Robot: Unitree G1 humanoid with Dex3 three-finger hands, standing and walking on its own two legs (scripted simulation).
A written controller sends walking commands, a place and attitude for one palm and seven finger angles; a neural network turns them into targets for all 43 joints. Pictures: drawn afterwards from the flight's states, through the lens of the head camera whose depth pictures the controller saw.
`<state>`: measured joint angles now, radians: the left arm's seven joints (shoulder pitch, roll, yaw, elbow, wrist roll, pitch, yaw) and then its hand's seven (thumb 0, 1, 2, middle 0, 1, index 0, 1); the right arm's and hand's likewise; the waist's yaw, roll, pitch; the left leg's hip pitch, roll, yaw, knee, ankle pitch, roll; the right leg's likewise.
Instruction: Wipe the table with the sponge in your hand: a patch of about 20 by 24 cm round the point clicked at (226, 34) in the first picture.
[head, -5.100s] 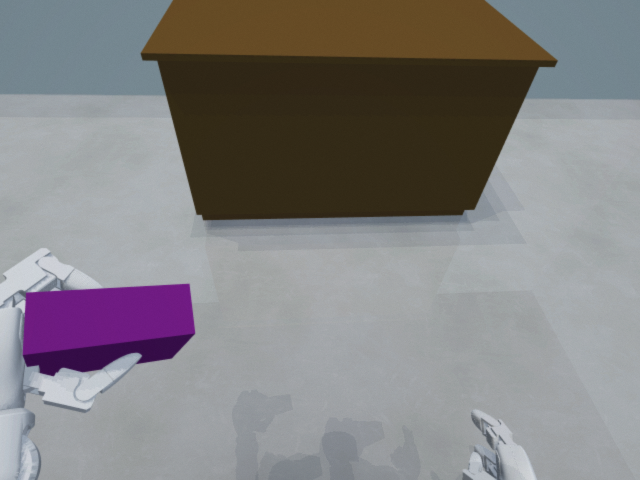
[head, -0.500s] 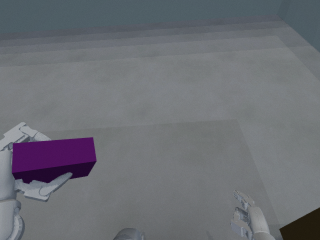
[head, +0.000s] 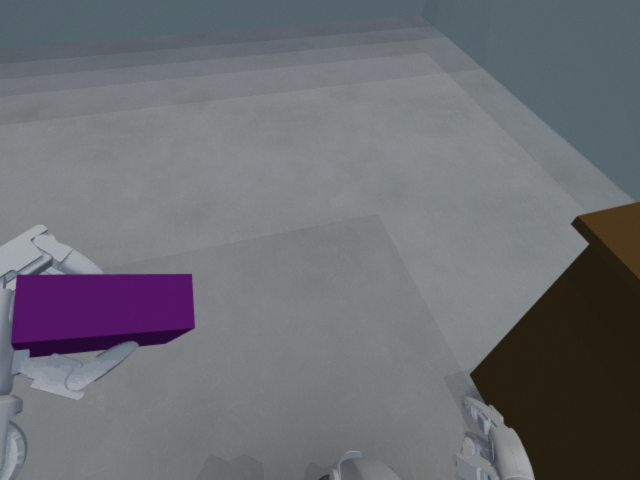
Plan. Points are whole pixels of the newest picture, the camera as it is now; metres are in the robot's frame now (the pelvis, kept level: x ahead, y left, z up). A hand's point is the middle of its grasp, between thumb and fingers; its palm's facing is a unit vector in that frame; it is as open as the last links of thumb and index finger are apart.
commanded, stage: turn to face it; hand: left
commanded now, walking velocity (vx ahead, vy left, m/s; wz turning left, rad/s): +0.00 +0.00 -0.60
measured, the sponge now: (131, 314) +0.23 +0.20 +0.15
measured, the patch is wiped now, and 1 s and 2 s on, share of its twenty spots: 0.00 0.00 0.00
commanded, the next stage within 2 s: none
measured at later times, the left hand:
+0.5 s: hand (262, 316) +0.22 +0.08 +0.18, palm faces -0.02 -0.83 -0.56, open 9.4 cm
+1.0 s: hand (436, 394) +0.17 -0.06 +0.18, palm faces -0.22 -0.80 -0.56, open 9.4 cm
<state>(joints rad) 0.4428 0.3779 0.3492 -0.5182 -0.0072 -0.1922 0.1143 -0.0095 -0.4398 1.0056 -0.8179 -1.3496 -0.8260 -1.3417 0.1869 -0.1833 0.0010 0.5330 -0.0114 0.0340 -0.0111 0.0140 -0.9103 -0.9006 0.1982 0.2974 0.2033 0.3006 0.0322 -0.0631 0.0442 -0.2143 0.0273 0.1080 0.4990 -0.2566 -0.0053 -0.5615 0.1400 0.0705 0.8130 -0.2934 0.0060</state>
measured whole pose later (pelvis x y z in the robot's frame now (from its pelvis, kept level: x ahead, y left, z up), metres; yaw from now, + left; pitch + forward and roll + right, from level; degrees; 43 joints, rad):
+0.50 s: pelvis -0.06 -0.06 +0.00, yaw -19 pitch +1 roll +0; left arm 0.61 0.48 0.47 -0.72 -0.05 -0.23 0.12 -0.01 -0.44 1.00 -0.82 -1.35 -0.82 -1.34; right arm 0.13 -0.27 -0.05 0.54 0.01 0.02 0.00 0.01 -0.91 -0.90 0.20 0.30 0.20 0.30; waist -0.04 -0.04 0.15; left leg -0.42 0.06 0.06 0.82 -0.45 -0.08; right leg -0.39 0.04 0.04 0.58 -0.20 -0.02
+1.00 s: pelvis -0.15 -0.10 -0.01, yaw -37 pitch -1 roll +1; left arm 0.48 0.42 0.40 -0.57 -0.04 -0.21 0.12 -0.01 -0.44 1.00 -0.81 -1.35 -0.82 -1.34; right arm 0.14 -0.19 0.01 0.56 0.01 0.00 0.01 0.01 -0.91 -0.90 0.20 0.30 0.21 0.30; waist -0.02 0.05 0.16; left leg -0.50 0.12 0.05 1.15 -0.49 -0.10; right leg -0.35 0.03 -0.06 0.64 -0.28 -0.07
